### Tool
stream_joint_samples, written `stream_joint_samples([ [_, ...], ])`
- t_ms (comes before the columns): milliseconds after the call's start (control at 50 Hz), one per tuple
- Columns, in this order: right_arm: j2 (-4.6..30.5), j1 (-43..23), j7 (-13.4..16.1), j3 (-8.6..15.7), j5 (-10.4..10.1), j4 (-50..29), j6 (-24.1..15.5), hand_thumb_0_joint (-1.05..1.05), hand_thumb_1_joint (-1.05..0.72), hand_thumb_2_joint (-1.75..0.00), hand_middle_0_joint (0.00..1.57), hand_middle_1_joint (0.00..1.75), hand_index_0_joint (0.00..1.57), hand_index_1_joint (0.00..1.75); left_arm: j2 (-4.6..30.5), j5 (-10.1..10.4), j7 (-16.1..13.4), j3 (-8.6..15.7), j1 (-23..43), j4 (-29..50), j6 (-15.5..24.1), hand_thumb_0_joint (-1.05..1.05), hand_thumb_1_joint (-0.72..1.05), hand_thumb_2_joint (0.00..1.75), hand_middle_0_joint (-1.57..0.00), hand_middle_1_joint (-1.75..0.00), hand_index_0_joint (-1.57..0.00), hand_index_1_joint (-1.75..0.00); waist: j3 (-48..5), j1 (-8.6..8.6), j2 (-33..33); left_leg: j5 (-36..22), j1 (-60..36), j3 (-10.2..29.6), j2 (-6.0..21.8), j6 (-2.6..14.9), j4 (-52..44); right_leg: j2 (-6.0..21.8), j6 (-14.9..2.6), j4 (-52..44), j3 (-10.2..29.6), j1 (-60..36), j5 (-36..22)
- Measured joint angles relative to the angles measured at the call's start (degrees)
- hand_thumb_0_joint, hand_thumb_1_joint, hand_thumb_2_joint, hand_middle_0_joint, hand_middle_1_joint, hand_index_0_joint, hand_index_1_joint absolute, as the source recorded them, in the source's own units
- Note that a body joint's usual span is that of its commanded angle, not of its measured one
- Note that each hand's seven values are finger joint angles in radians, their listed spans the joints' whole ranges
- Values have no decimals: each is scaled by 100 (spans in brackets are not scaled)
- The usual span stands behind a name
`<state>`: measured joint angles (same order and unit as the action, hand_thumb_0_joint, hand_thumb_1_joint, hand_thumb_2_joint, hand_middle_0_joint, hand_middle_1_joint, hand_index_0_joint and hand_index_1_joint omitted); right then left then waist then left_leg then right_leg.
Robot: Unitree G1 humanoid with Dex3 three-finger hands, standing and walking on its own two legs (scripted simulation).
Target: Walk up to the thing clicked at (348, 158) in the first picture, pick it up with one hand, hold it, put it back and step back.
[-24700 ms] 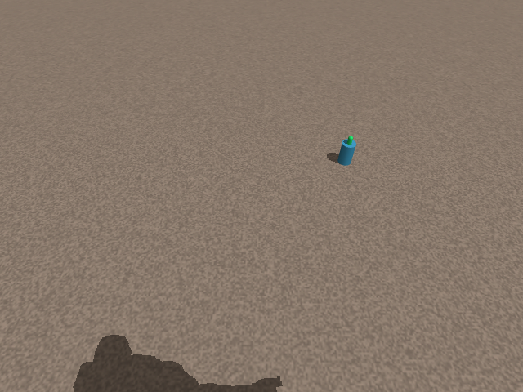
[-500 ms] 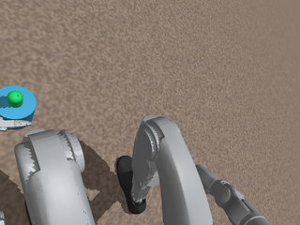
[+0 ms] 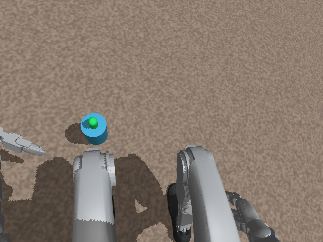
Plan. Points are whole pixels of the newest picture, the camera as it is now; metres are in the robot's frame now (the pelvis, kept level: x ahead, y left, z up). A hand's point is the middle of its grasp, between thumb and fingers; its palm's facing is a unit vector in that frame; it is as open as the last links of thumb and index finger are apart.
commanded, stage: home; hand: left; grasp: from the side
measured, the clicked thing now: (95, 128) +0.42 +0.19 -0.27
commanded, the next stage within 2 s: none
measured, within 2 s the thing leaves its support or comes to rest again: neither
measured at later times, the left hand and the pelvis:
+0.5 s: hand out of the picture +0.28 +0.25 +0.12, palm faces +0.20 -0.91 -0.36, open 17.2 cm; pelvis +0.05 -0.02 +0.22, yaw +7 degrees
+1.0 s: hand out of the picture +0.24 +0.21 +0.30, palm faces +0.25 -0.92 -0.30, open 17.5 cm; pelvis +0.10 +0.01 +0.35, yaw +9 degrees
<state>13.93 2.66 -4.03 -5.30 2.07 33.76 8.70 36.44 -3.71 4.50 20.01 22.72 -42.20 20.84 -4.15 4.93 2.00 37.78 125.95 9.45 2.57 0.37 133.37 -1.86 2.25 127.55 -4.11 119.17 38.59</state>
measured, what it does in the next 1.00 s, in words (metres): rises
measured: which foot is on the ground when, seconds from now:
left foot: down 0.00-1.00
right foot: down 0.00-1.00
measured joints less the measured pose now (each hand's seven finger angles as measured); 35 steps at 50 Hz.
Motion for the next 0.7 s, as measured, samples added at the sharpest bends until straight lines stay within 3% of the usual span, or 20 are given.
stream_joint_samples([
  [120,-28,190,185,319,-309,-81,102,0,-90,-90,20,31,21,30,-523,93,-290,-383,-855,1137,-974,-1,-52,7,-6,-5,-6,-6,-278,-233,-171,-33,-658,-275,70,-32,-913,43,67,-740,187,-478,-48],
  [220,-51,245,402,424,-461,-271,52,0,-90,-90,20,31,21,30,-992,138,-503,-681,-1521,1864,-1607,-1,-53,7,-6,-5,-6,-6,-388,-274,-200,-60,-1528,-388,104,-109,-1807,78,-4,-1532,221,-1246,-77],
  [460,-27,379,871,552,-529,-573,-422,0,-90,-90,20,31,21,30,-1592,340,-995,-1109,-2558,2444,-2464,-1,-50,8,-6,-6,-6,-7,-596,-202,-204,-203,-3953,-516,119,-218,-3906,147,-149,-3539,185,-3608,-183],
  [700,-175,939,1204,425,-508,-618,-818,1,-90,-90,20,31,21,30,-2077,447,-1337,-1694,-3723,3261,-3287,0,-49,8,-6,-6,-6,-7,-543,-205,-227,-550,-6425,-605,79,-181,-5885,210,-120,-5609,147,-6139,-564],
])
